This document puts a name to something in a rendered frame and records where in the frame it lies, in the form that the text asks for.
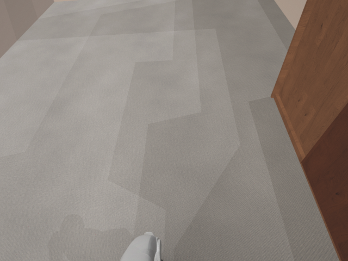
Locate wardrobe door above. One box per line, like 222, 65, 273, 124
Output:
301, 103, 348, 261
278, 0, 348, 156

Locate left robot thigh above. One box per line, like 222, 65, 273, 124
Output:
120, 235, 161, 261

